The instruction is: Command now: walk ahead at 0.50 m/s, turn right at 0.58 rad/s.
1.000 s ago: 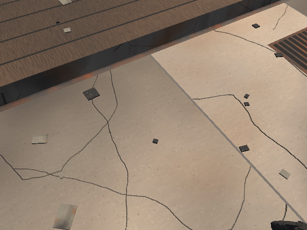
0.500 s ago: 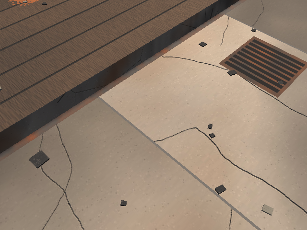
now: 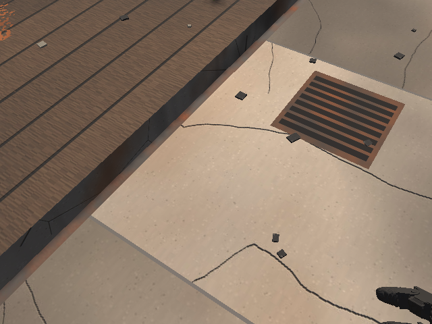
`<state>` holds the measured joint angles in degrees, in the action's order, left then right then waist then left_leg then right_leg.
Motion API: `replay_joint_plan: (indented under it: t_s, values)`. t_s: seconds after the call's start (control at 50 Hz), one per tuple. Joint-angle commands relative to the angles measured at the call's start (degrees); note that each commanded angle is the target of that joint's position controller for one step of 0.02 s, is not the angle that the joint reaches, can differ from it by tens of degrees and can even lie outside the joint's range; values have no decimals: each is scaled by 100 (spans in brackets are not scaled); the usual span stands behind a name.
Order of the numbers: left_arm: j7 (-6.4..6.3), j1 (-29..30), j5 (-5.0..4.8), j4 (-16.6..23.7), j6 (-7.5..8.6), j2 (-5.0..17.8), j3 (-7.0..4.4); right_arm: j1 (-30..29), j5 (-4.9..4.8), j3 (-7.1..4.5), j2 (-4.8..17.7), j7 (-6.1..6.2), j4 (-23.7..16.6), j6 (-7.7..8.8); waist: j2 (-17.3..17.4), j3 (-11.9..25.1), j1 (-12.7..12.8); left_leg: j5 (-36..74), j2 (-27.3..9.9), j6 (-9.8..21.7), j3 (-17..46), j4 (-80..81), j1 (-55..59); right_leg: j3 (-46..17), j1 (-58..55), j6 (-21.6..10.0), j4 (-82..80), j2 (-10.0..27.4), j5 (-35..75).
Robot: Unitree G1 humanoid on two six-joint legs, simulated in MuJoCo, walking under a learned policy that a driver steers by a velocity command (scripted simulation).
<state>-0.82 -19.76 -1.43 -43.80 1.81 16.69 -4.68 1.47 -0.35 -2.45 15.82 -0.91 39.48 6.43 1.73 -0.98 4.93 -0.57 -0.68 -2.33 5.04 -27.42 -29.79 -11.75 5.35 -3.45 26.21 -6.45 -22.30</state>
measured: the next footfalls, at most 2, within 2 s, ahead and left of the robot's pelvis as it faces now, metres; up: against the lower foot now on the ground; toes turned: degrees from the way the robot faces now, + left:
left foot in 0.02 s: +0.19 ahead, +0.13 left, +0.00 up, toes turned -5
right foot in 0.56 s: +0.41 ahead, -0.18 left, +0.00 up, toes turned -23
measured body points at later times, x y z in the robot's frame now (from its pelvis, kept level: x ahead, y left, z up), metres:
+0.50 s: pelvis +0.26 -0.02 +0.00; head +0.30 -0.04 +0.44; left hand +0.55 +0.13 -0.07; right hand +0.19 -0.31 -0.13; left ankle +0.15 +0.14 -0.73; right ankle +0.37 -0.18 -0.71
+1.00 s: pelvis +0.53 -0.13 +0.00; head +0.55 -0.16 +0.45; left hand +0.73 +0.09 -0.10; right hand +0.60 -0.47 -0.07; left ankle +0.74 -0.11 -0.72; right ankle +0.38 -0.17 -0.73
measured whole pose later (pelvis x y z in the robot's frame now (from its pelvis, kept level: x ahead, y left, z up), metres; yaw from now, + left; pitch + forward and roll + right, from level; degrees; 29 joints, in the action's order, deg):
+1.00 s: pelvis +0.53 -0.13 +0.00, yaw -36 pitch +2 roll +0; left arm -1.0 -22.2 -1.4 -41.0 1.6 17.2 -4.5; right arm 0.8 -0.2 -2.0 16.5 -1.7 39.3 6.2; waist 2.5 -0.7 5.0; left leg -0.5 -0.2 -1.7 4.6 -27.9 -29.6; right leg -11.8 4.4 -3.3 26.6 -6.2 -23.4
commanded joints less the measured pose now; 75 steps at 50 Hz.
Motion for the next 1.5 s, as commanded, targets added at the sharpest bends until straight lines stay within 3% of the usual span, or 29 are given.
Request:
replay_joint_plan:
  t_s: [0.02,0.04,0.06,0.08,0.1,0.12,0.18,0.44,0.5,0.54,0.56,0.58,0.6,0.62,0.64,0.68,0.76,0.86,0.96,1.02,1.04,1.06,1.08,1.1,1.14,1.22,1.38,1.44,1.5]
  values:
    - [-16,190,49,397,47,565,-114,791,45,-373,948,35,-182,178,-814,681,-778,-259,-162,421,1,192,2034,-956,636,-431,703,1001,1945]
    - [3,97,147,506,68,211,19,1659,128,-454,1274,84,-113,180,-105,1496,-1087,-704,-1177,775,1014,132,3483,-416,1324,-206,2333,600,1014]
    - [10,-672,-51,710,133,-2,95,2039,186,-546,1684,42,99,94,1922,1965,-678,-2153,-2349,1710,3872,816,4903,242,3332,109,4078,-40,-1305]
    - [-5,-645,-114,527,129,621,4,1868,49,-437,1134,22,-12,72,1283,1577,-811,-3346,-2364,1636,4182,1014,4685,71,3969,190,4824,478,-1029]
    - [5,-33,-69,594,97,901,-77,1622,31,-341,778,54,-70,30,690,901,-977,-3133,-2098,1383,3137,1048,4056,199,4114,228,4977,667,-471]
    - [-1,294,-1,657,72,852,-84,1371,85,-295,703,59,-84,-8,273,524,-905,-2272,-1837,1238,2344,1108,3377,364,3915,256,4868,849,-73]
    - [76,415,-30,778,21,575,-96,1119,119,-223,486,79,40,-7,489,130,-637,-951,-1381,1159,1045,1484,2431,468,3443,263,4265,1198,413]
    - [382,1942,-7,1369,12,195,66,1565,-57,-419,1126,131,572,-163,186,-336,-984,728,-1482,1020,-1158,1710,3095,1275,3299,167,1226,1118,2114]
    - [420,1697,37,1427,-25,454,-66,1533,-147,-495,1369,165,593,-269,398,-59,-661,3097,-1541,856,-1478,795,3466,1680,2562,-170,1010,688,1270]
    - [342,168,23,1042,-75,936,-358,1438,-175,-471,1341,211,556,-336,277,755,212,3787,-1276,600,-1769,-1257,2847,1807,396,-563,532,227,1525]
    - [212,-653,-7,857,-139,1418,-520,1598,35,-322,954,213,441,-302,-577,1277,435,1193,-988,340,-1763,-3125,1259,381,-1388,-934,498,1105,1627]
    - [225,-316,-24,995,-41,1953,-519,2049,169,-76,283,118,69,-125,-1790,1984,-315,-3469,203,68,-868,-4919,-1056,-3058,-2924,-2093,-275,2446,395]
    - [260,-504,-2,1060,34,1365,-377,1265,-73,-187,885,40,22,65,-989,2153,245,-3218,31,162,49,-5309,-1687,-3397,-2898,-1963,-906,2502,-196]
    - [268,-274,35,987,113,1124,-287,848,-224,-219,1026,12,-126,158,-827,1260,197,-2626,-194,282,-33,-5059,-1985,-2576,-2205,-1698,-983,2336,241]
    - [260,84,28,1009,145,974,-230,845,-120,-191,939,54,-77,194,-321,840,-91,-2151,-433,294,-23,-4548,-1645,-1940,-1328,-1498,-967,2080,860]
    - [217,643,125,1153,146,726,-131,1013,69,-247,982,80,7,111,-405,470,-521,-1732,-657,183,5,-3885,-854,-1166,-98,-1353,-1143,1712,1935]
    - [88,562,99,1028,185,868,-163,828,149,-183,696,92,-65,-78,-385,258,-599,-1142,-532,-148,-197,-2875,-601,-568,756,-1381,-1333,1464,2794]
    - [-14,115,25,776,118,983,-202,-273,78,-59,449,4,-328,-40,-561,56,-163,556,-91,-198,-253,-805,-30,-299,1054,-962,-1201,1106,2011]
    - [-44,-142,-15,587,49,915,-203,-397,-8,-182,762,-83,-435,54,-767,56,-195,66,18,43,11,-128,279,-1092,363,-790,-506,1422,1609]
    - [-22,-13,36,646,14,587,-96,775,72,-359,1040,-19,-209,131,-777,680,-807,-292,-217,499,27,132,2089,-959,567,-439,837,1000,2043]
    - [-18,-144,152,755,25,250,34,1651,135,-438,1371,32,-146,126,2,1555,-1075,-517,-1258,829,1083,31,3627,-396,1352,-195,2512,568,862]
    - [-14,-934,-77,908,80,109,90,1986,157,-525,1699,-24,80,45,2077,2046,-660,-2093,-2366,1732,3941,765,5034,147,3369,128,4225,15,-1308]
    - [-37,-765,-119,712,70,739,-18,1769,24,-395,1083,-42,-66,21,1174,1514,-818,-3254,-2294,1575,4017,1023,4697,-21,3940,226,4882,489,-978]
    - [-26,-100,-69,789,38,991,-96,1540,14,-314,784,-2,-104,-21,620,833,-967,-3014,-2051,1326,2986,1067,4011,164,4054,265,4964,669,-431]
    - [-13,391,37,909,13,840,-111,1139,103,-241,615,24,-67,-74,215,183,-782,-1594,-1608,1210,1754,1259,2860,325,3739,305,4562,1007,197]
    - [60,444,-22,1001,-87,415,-45,1119,63,-257,616,57,119,10,434,4,-604,-582,-1418,1283,577,1726,2323,548,3477,339,3949,1273,519]
    - [279,1542,14,1263,2,197,78,1326,17,-364,1022,113,424,-102,172,-225,-916,446,-1332,1120,-964,1863,2688,1071,3303,321,1710,1210,2310]
    - [374,1884,-9,1430,-7,246,67,1515,-75,-415,1187,111,549,-191,195,-362,-957,774,-1500,1012,-1204,1729,3105,1271,3188,145,1202,1119,2064]
    - [396,1504,47,1439,-55,552,-95,1475,-175,-498,1443,149,558,-299,408,3,-559,3279,-1532,842,-1534,654,3458,1692,2305,-207,996,639,1207]
Keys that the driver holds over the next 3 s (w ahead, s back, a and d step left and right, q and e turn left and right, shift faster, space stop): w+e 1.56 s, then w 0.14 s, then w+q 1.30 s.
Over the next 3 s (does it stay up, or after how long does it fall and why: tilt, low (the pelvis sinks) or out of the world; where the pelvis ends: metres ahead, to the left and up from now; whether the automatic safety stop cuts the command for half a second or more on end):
stays up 1.28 -0.95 0.00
